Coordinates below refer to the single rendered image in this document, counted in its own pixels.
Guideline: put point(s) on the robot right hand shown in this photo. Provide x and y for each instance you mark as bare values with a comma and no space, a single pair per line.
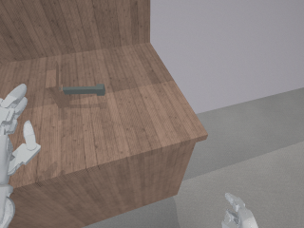
244,217

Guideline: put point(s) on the robot left hand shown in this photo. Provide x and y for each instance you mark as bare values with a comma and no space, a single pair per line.
10,109

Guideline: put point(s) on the tap lever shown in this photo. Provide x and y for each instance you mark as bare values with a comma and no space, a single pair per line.
98,89

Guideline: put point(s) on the left robot forearm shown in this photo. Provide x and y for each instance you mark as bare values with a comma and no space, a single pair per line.
7,206

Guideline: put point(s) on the counter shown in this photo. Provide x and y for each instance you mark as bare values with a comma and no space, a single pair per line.
100,156

